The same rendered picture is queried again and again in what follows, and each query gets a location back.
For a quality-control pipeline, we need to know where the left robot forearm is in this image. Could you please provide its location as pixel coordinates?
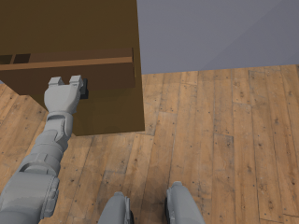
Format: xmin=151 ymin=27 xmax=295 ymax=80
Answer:
xmin=0 ymin=111 xmax=74 ymax=211

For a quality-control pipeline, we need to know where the cabinet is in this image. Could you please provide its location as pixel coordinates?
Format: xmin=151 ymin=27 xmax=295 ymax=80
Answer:
xmin=0 ymin=0 xmax=146 ymax=136

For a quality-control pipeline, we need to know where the robot left shin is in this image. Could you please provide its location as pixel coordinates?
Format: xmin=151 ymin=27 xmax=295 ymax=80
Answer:
xmin=114 ymin=191 xmax=130 ymax=224

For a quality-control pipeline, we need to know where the handle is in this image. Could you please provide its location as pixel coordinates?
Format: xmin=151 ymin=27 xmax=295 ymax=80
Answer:
xmin=79 ymin=78 xmax=89 ymax=100

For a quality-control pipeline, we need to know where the robot right thigh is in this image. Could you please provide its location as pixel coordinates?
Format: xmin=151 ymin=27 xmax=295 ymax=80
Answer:
xmin=166 ymin=185 xmax=206 ymax=224

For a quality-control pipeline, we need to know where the robot left hand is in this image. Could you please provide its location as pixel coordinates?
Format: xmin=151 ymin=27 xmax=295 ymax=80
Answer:
xmin=44 ymin=75 xmax=84 ymax=115

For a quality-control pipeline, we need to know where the robot left upper arm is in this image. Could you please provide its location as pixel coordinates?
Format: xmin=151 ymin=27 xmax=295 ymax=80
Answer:
xmin=0 ymin=172 xmax=60 ymax=224

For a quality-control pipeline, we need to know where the drawer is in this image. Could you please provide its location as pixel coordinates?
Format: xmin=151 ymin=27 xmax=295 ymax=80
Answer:
xmin=0 ymin=48 xmax=135 ymax=96

